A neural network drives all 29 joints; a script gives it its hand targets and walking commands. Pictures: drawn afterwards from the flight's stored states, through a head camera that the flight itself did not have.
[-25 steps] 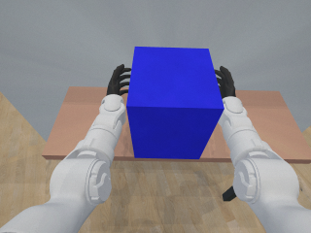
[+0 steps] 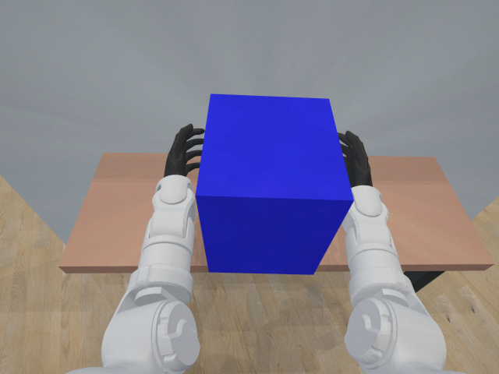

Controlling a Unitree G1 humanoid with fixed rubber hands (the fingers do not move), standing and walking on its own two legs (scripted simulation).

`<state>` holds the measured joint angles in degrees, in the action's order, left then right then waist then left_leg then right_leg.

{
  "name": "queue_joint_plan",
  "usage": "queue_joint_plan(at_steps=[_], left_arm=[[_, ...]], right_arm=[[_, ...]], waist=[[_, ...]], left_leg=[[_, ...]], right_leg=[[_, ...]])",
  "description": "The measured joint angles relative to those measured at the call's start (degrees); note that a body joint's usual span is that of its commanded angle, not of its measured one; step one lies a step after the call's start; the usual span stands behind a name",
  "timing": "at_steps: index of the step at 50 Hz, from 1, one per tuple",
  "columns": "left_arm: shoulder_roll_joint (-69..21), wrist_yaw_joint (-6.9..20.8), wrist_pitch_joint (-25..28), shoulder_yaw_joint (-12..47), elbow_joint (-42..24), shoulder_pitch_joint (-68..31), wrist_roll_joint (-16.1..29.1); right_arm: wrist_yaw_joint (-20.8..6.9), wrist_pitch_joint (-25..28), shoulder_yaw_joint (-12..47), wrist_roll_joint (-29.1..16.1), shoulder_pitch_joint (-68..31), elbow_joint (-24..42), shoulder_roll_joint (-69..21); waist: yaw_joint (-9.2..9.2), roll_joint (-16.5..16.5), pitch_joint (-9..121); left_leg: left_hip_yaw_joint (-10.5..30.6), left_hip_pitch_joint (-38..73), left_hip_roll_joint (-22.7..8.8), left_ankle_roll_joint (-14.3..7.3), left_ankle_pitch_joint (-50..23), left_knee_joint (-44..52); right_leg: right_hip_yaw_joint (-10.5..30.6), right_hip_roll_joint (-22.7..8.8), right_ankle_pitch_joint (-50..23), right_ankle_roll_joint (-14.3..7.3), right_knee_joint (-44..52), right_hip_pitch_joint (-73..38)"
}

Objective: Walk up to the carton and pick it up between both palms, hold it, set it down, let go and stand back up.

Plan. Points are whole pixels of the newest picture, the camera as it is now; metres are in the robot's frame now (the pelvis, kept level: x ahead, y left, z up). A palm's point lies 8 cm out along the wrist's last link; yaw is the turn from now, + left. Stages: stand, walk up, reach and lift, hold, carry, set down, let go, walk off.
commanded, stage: reach and lift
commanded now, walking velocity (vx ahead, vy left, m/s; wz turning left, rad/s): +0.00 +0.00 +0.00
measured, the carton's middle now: (265, 190) +0.42 -0.02 +0.04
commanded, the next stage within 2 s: none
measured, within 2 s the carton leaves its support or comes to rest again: leaves its support in 1.00 s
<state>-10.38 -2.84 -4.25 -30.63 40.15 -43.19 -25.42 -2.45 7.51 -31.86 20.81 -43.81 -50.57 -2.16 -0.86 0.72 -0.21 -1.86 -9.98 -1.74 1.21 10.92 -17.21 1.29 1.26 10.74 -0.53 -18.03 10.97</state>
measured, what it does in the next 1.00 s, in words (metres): stands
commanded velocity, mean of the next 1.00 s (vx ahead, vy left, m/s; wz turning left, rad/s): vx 0.00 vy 0.00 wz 0.00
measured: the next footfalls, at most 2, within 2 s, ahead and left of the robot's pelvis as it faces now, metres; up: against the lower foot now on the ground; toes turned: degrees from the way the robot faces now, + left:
none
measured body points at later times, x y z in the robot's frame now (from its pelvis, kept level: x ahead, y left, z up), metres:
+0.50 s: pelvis +0.00 +0.00 +0.00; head +0.04 +0.00 +0.45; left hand +0.42 +0.13 +0.09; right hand +0.42 -0.17 +0.09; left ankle -0.03 +0.13 -0.75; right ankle -0.02 -0.11 -0.75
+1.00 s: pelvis -0.02 +0.00 +0.00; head -0.01 +0.01 +0.45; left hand +0.39 +0.14 +0.10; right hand +0.40 -0.15 +0.10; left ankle -0.03 +0.13 -0.75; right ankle -0.02 -0.11 -0.75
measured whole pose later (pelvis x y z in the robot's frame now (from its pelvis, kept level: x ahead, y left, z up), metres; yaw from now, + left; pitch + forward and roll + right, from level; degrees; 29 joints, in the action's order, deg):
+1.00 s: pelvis -0.02 +0.00 +0.00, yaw +2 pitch +3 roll +0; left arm -6.4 -6.2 -9.5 -21.0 40.0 -39.3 -17.9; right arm 2.6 6.7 -19.7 9.2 -41.0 -54.1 0.6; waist -1.7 0.8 2.5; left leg 0.5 -11.5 -1.7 1.5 9.9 -18.5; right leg -1.2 1.2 9.2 -0.8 -16.8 10.4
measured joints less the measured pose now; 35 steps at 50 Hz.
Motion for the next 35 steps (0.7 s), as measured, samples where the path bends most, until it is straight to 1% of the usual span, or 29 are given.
queue_joint_plan(at_steps=[7,14,19,26,35], left_arm=[[-0.18,-0.28,-2.15,1.54,-2.23,1.09,0.91],[-0.06,-0.52,-2.47,2.97,-3.23,1.85,1.04],[0.13,-0.6,-2.32,3.18,-3.19,1.85,1.44],[0.75,-0.69,-1.86,4.06,-3.19,2.35,2.5],[1.76,-0.91,-2.11,4.75,-1.05,2.35,3.85]], right_arm=[[0.18,0.09,1.47,-1.7,0.66,-0.08,0.32],[0.64,0.96,2.83,-3.38,1.53,0.15,0.54],[1.01,1.01,3.81,-4.04,1.57,0.37,0.77],[1.86,1.31,5.1,-4.62,2.01,0.75,0.69],[2.96,0.44,6.69,-6.22,2.62,0.06,0.95]], waist=[[-0.46,0.29,-0.11],[-0.64,0.38,0.16],[-0.58,0.01,0.39],[-0.99,-0.14,0.87],[-0.86,-0.29,1.23]], left_leg=[[0.2,0.26,0.13,-0.04,0.56,-0.43],[0.6,-0.13,0.09,0.07,0.55,-0.58],[0.8,-0.79,0.0,0.08,0.31,-0.61],[1.33,-1.35,0.11,0.14,-0.45,0.01],[1.47,-1.06,0.11,0.12,-0.75,0.16]], right_leg=[[-0.25,-0.15,0.67,0.04,-0.46,-0.34],[-0.71,-0.13,0.68,-0.08,-0.34,-0.22],[-0.94,-0.04,0.34,-0.15,-0.11,0.26],[-1.5,-0.16,-0.07,-0.25,0.21,0.76],[-1.67,-0.17,-0.49,-0.25,0.69,0.26]])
